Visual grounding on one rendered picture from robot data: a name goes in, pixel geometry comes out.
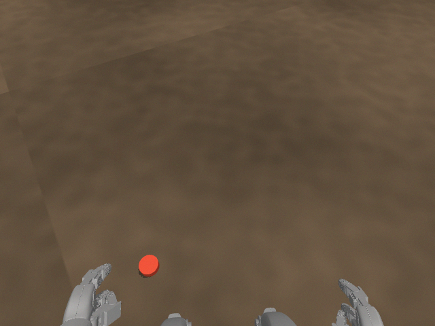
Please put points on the left robot hand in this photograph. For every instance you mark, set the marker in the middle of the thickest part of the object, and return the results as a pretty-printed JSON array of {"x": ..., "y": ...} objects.
[{"x": 101, "y": 309}]

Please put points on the right robot hand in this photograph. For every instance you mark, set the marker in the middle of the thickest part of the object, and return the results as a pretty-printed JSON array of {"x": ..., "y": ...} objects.
[{"x": 362, "y": 313}]

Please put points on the tin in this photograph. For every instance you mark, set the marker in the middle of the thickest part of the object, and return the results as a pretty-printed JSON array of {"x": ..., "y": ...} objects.
[{"x": 149, "y": 265}]

